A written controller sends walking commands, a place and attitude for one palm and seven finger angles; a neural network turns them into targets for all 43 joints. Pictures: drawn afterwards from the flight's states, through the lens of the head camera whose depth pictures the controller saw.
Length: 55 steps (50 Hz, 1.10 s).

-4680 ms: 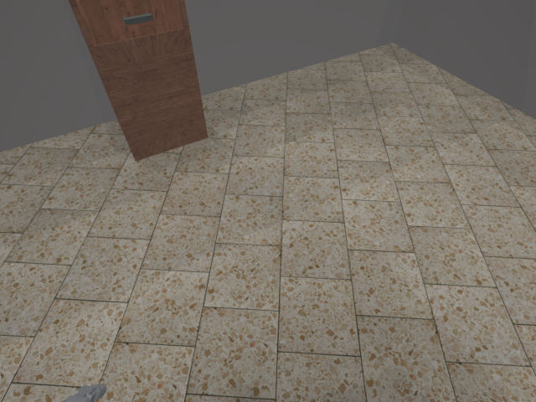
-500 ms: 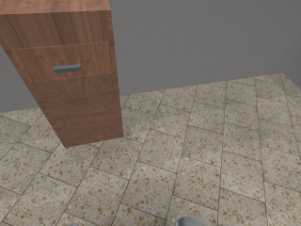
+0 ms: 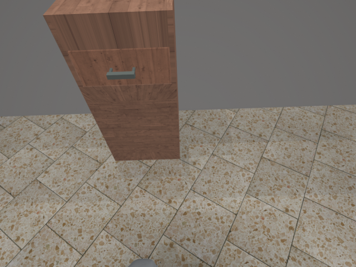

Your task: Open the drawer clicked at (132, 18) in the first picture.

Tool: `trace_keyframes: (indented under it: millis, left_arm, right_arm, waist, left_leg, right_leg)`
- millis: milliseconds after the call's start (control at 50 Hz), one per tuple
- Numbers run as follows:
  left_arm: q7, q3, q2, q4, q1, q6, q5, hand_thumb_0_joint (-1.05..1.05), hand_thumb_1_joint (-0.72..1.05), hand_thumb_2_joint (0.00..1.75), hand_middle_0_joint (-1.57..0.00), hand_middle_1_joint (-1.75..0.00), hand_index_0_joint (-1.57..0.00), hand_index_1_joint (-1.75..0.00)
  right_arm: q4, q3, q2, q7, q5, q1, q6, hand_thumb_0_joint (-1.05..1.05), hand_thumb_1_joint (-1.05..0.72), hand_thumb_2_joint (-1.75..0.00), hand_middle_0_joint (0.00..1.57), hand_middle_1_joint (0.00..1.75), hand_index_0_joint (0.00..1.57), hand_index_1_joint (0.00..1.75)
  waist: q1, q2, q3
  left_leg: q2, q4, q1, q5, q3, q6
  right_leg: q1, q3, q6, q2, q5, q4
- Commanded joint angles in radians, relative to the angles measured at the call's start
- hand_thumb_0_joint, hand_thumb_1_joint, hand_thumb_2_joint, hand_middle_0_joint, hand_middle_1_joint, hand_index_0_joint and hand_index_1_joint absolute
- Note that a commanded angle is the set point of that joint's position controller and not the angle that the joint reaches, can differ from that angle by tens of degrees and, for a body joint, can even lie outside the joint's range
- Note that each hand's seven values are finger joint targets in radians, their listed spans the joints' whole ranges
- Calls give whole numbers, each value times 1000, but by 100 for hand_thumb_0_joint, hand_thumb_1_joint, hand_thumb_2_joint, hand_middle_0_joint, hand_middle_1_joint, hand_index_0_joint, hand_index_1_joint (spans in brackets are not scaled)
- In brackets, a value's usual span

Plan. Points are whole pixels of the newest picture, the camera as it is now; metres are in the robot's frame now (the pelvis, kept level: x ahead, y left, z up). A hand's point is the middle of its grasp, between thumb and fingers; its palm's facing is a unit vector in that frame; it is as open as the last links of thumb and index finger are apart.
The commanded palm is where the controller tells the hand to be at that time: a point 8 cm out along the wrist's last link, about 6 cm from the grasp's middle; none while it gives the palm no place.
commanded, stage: take the last steps up to it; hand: left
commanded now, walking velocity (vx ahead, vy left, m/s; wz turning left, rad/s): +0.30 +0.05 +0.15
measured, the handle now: (121, 72) +0.80 +0.29 -0.05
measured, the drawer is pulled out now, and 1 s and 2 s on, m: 0.00 0.00 0.00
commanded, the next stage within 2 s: come to a stop and stand still in 1.00 s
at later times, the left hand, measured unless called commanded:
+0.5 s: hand out of the picture +0.11 +0.22 -0.17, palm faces +0.07 -0.98 -0.20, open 7.4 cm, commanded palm none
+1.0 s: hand (108, 258) +0.16 +0.21 -0.19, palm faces +0.15 -0.98 -0.13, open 7.4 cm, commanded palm none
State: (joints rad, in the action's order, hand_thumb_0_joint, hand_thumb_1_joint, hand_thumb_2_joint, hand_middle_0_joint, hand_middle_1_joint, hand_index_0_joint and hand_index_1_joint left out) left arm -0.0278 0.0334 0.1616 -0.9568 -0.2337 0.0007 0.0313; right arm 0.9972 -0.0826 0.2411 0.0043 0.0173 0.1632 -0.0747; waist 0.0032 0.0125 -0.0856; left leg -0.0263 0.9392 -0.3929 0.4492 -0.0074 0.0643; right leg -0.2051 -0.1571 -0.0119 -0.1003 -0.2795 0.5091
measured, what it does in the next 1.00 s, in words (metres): walks ahead: left foot, then right foot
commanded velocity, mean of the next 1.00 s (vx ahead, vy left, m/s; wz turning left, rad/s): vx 0.26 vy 0.01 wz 0.02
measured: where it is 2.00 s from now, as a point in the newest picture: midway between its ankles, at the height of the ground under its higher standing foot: (175, 252)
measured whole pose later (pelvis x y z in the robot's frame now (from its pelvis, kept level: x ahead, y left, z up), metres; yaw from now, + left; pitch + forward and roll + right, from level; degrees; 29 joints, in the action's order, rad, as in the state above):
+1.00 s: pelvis +0.22 +0.06 -0.01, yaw +3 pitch -2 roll -2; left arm -0.01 0.04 0.14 -1.13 -0.37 -0.03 0.02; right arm 1.04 -0.06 0.18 0.01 0.03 0.20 0.04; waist 0.03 -0.01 -0.04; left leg -0.08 0.56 -0.34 0.19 -0.12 -0.01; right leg -0.12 -0.14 0.02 -0.06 -0.38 0.54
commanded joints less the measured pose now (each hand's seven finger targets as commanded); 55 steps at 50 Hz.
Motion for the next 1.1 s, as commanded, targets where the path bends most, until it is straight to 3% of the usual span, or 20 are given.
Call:
trace_keyframes:
  millis: [0,80,120,160,260,420,500,520,540,560,580,620,700,840,920,940,960,980,1000,1080]
  left_arm:
    - [0,57,227,0,-105,-18,2,0,90,90,-20,-30,-20,-30]
    - [12,52,216,-23,-70,-15,-12,0,90,90,-20,-30,-20,-30]
    - [26,28,105,18,-47,-9,-16,0,90,90,-20,-30,-20,-30]
    - [24,26,120,39,85,-8,0,0,90,90,-20,-30,-20,-30]
    - [45,19,98,-50,-36,-10,-6,0,90,90,-20,-30,-20,-30]
    - [46,19,71,-14,78,-15,-9,0,90,90,-20,-30,-20,-30]
    - [45,35,92,-61,-58,-34,-7,0,90,90,-20,-30,-20,-30]
    - [40,46,134,-99,-187,-47,-2,0,90,90,-20,-30,-20,-30]
    - [28,68,233,-134,-312,-60,4,0,90,90,-20,-30,-20,-30]
    - [23,69,270,-142,-359,-61,-18,0,90,90,-20,-30,-20,-30]
    - [19,65,247,-126,-279,-57,-18,0,90,90,-20,-30,-20,-30]
    - [9,44,154,-82,-122,-55,-14,0,90,90,-20,-30,-20,-30]
    - [6,24,90,-86,-95,-70,-7,0,90,90,-20,-30,-20,-30]
    - [13,36,141,-113,-133,-71,-5,0,90,90,-20,-30,-20,-30]
    - [11,39,123,-120,-119,-51,-9,0,90,90,-20,-30,-20,-30]
    - [14,31,92,-119,-135,-44,-11,0,90,90,-20,-30,-20,-30]
    - [21,23,41,-100,-146,-41,-18,0,90,90,-20,-30,-20,-30]
    - [19,19,35,-72,-123,-42,-12,0,90,90,-20,-30,-20,-30]
    - [13,19,46,-73,-94,-33,-5,0,90,90,-20,-30,-20,-30]
    - [31,17,19,-109,-104,-27,-3,0,90,90,-20,-30,-20,-30]
  right_arm:
    - [-86,20,19,5,-7,-57,42,0,-90,-90,20,30,20,30]
    - [-38,27,44,3,-2,64,75,0,-90,-90,20,30,20,30]
    - [-10,-8,202,-6,13,187,84,0,-90,-90,20,30,20,30]
    - [17,1,168,-20,13,219,87,0,-90,-90,20,30,20,30]
    - [14,27,84,-28,0,134,120,0,-90,-90,20,30,20,30]
    - [76,14,78,-30,8,222,128,0,-90,-90,20,30,20,30]
    - [97,17,65,-30,7,212,124,0,-90,-90,20,30,20,30]
    - [94,21,43,-27,-1,211,130,0,-90,-90,20,30,20,30]
    - [72,32,-25,-17,-9,234,138,0,-90,-90,20,30,20,30]
    - [45,29,15,-15,-8,209,132,0,-90,-90,20,30,20,30]
    - [42,18,7,-12,-8,141,124,0,-90,-90,20,30,20,30]
    - [49,15,-14,-2,3,127,112,0,-90,-90,20,30,20,30]
    - [81,20,-67,6,10,205,85,0,-90,-90,20,30,20,30]
    - [14,24,-57,21,2,66,102,0,-90,-90,20,30,20,30]
    - [38,23,-28,10,3,150,122,0,-90,-90,20,30,20,30]
    - [65,16,19,1,6,228,129,0,-90,-90,20,30,20,30]
    - [80,-2,109,-9,17,315,133,0,-90,-90,20,30,20,30]
    - [79,-6,151,-15,16,353,121,0,-90,-90,20,30,20,30]
    - [77,-1,133,-25,15,321,118,0,-90,-90,20,30,20,30]
    - [37,32,18,-34,7,161,138,0,-90,-90,20,30,20,30]
  waist:
    - [51,-218,109]
    - [-13,-147,107]
    - [-72,293,95]
    - [-99,233,-29]
    - [-8,129,-22]
    - [-28,102,-60]
    - [41,44,-3]
    - [98,-55,63]
    - [127,-308,145]
    - [131,-311,175]
    - [118,-239,104]
    - [45,-91,-11]
    - [-16,-114,-10]
    - [16,-140,-15]
    - [-35,-61,7]
    - [-59,65,46]
    - [-84,268,85]
    - [-89,303,89]
    - [-83,301,77]
    - [-11,93,27]
  left_leg:
    - [7,-186,8,9,-60,-11]
    - [10,-538,314,-158,-107,-42]
    - [-325,-684,507,-72,313,-185]
    - [-360,-770,369,-4,389,-270]
    - [-233,-764,311,-270,133,-228]
    - [-252,-743,295,-330,108,-240]
    - [-197,-538,196,-344,53,-183]
    - [-129,-337,112,-334,-15,-146]
    - [-3,-28,-107,-75,-117,-94]
    - [6,170,-167,140,-52,-96]
    - [-35,275,-203,84,10,-100]
    - [-103,270,-199,-87,20,-89]
    - [-106,99,-79,-173,-44,-47]
    - [-83,-221,-35,-196,-95,-39]
    - [-52,-440,242,-259,-127,-44]
    - [-95,-508,364,-241,-60,-57]
    - [-293,-608,449,-230,191,-134]
    - [-405,-717,415,-159,351,-212]
    - [-409,-744,359,-92,362,-223]
    - [-290,-756,210,-285,107,-201]
  right_leg:
    - [139,196,-118,-234,368,-164]
    - [-48,124,-39,-171,16,-99]
    - [-386,-36,57,12,-279,255]
    - [-469,80,36,-4,-286,496]
    - [-369,90,53,-28,-58,493]
    - [-279,61,50,-10,-17,216]
    - [29,23,20,52,63,12]
    - [213,108,-8,-9,52,-54]
    - [398,456,-103,-265,50,-170]
    - [359,633,-174,-358,-9,-284]
    - [227,640,-185,-356,-177,-331]
    - [37,445,-143,-286,-212,-350]
    - [-79,211,-107,-186,9,-360]
    - [-13,179,-127,-185,48,-324]
    - [-106,129,-79,-133,-12,-176]
    - [-159,90,-49,-69,-36,-19]
    - [-286,-4,-2,37,-173,222]
    - [-343,13,4,78,-345,425]
    - [-371,83,-4,39,-323,556]
    - [-309,111,19,-23,-97,556]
